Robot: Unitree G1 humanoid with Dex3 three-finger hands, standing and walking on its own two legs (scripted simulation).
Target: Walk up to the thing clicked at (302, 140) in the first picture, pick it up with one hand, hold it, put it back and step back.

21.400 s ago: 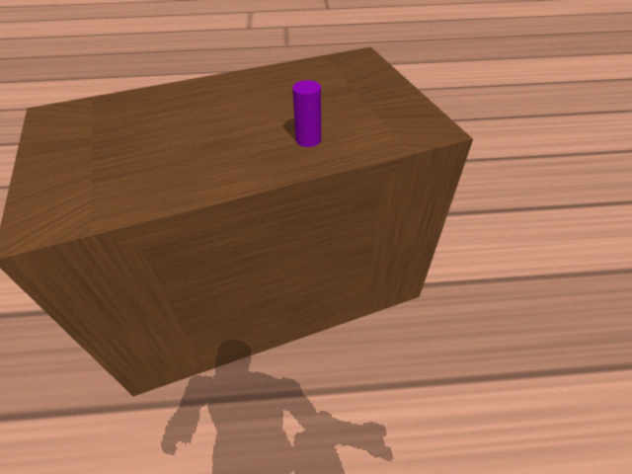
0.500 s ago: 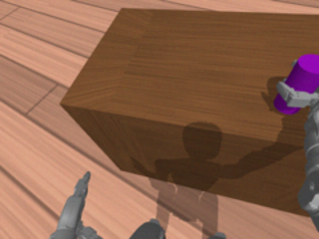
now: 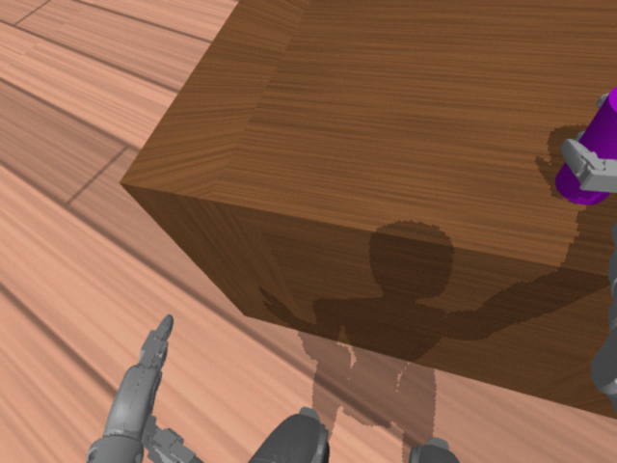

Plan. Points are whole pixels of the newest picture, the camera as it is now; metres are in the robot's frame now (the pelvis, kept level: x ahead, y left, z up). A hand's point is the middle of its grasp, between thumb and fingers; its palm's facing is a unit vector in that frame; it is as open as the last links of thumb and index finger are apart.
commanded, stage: loosen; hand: right
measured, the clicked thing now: (608, 149) +0.53 -0.22 +0.07
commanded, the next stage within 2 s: open in 0.18 s
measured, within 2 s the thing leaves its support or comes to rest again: neither
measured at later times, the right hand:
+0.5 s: hand (610, 140) +0.53 -0.22 +0.08, palm faces +0.24 +0.97 +0.00, open 10.2 cm
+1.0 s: hand out of the picture +0.53 -0.25 +0.11, palm faces +0.30 +0.95 +0.00, open 15.1 cm
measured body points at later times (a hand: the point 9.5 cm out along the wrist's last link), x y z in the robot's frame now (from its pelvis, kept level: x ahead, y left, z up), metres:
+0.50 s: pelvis +0.00 +0.00 +0.00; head +0.12 -0.03 +0.43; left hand +0.16 +0.26 -0.01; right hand +0.51 -0.27 +0.09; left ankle +0.04 +0.14 -0.66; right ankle +0.02 -0.11 -0.66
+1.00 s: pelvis +0.01 +0.01 +0.00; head +0.12 -0.03 +0.44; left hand +0.15 +0.27 -0.01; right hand +0.51 -0.30 +0.12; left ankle +0.04 +0.14 -0.66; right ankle +0.02 -0.11 -0.66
